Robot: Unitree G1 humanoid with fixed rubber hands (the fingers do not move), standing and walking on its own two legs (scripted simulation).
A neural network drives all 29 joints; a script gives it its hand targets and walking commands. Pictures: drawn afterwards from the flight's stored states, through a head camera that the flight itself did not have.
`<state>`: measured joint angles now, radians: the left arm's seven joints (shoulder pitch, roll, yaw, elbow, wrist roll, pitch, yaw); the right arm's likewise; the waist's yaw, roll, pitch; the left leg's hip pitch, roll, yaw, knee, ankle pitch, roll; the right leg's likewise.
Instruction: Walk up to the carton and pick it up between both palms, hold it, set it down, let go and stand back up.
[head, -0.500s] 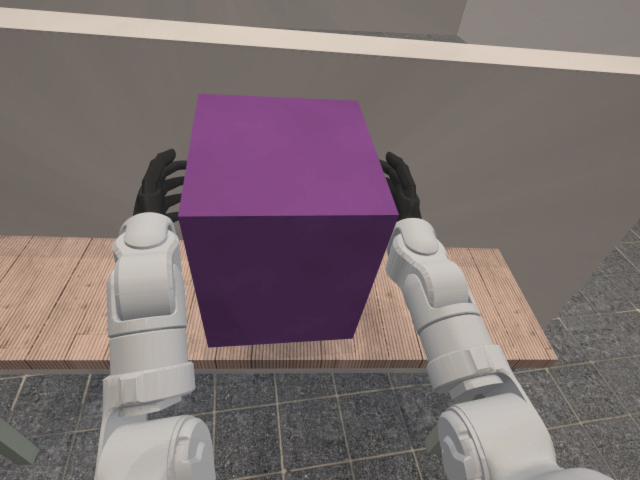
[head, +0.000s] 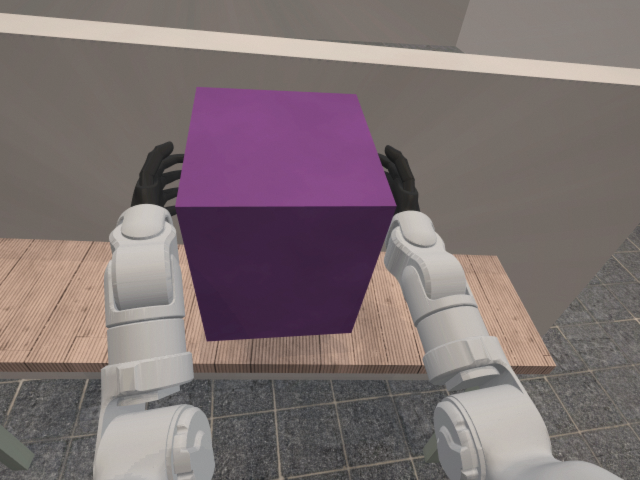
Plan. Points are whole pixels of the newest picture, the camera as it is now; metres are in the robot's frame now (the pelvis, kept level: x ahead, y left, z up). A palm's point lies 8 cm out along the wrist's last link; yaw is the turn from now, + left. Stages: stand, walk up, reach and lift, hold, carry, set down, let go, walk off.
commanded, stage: hold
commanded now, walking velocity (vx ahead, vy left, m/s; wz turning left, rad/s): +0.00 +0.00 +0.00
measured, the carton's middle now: (280, 219) +0.39 +0.02 +0.15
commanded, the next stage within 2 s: none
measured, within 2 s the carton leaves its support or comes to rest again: neither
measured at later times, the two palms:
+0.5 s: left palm (156, 213) +0.36 +0.16 +0.19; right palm (402, 215) +0.35 -0.13 +0.19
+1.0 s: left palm (154, 214) +0.36 +0.16 +0.19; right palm (400, 215) +0.35 -0.13 +0.18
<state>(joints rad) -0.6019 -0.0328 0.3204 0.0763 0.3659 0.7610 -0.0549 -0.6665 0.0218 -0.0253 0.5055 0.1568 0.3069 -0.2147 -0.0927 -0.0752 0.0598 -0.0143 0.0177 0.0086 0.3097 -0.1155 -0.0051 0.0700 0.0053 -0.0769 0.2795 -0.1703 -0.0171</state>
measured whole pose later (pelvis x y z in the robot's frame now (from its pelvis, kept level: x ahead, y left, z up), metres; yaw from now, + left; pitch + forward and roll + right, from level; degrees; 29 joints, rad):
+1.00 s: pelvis +0.00 +0.00 +0.00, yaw +0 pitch -10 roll -1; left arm -0.57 -0.03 0.30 0.05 0.35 0.76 -0.06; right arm -0.63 0.02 -0.01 0.46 0.16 0.31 -0.22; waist -0.09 -0.07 0.07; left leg -0.02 0.02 0.01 0.32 -0.12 -0.01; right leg 0.06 0.01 -0.08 0.28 -0.17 -0.02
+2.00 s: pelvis +0.00 +0.00 +0.00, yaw +0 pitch -10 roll -1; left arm -0.56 -0.04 0.30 0.04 0.34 0.75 -0.05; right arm -0.63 0.01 0.01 0.45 0.17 0.30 -0.23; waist -0.09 -0.07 0.06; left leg -0.02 0.02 0.01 0.32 -0.12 -0.01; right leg 0.06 0.01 -0.08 0.28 -0.17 -0.02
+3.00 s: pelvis +0.00 +0.00 +0.00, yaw +0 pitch -10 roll -1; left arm -0.56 -0.05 0.30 0.04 0.36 0.75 -0.05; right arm -0.62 0.01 0.00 0.47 0.17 0.29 -0.22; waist -0.10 -0.06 0.08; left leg -0.01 0.02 0.01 0.31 -0.11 0.00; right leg 0.07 0.01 -0.08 0.28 -0.16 -0.02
